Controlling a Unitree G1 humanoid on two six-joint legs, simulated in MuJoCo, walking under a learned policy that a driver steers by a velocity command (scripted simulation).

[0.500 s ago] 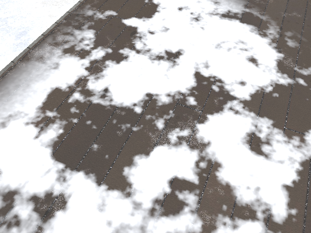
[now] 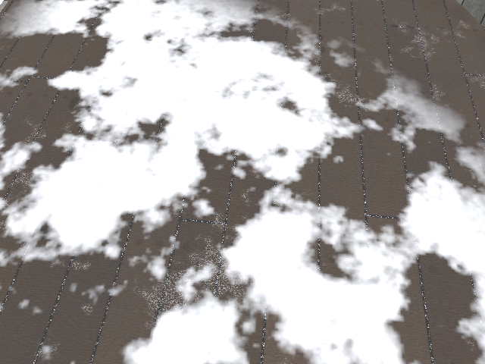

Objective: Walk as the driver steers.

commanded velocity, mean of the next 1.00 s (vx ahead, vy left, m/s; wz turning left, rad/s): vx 0.50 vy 0.00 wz -0.36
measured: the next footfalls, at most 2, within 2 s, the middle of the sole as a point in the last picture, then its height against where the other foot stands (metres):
left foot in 0.40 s outside the picture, level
right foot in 0.90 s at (335, 311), level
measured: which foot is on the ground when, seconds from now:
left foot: up 0.00-0.38, down 0.40-0.92, up 0.94-1.00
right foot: down 0.00-0.40, up 0.42-0.88, down 0.90-1.00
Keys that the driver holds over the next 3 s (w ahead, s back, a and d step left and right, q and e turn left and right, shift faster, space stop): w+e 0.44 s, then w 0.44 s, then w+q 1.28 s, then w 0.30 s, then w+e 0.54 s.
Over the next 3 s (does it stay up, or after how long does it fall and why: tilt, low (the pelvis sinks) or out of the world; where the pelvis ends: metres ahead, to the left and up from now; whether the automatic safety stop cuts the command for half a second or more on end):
stays up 1.56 0.02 0.00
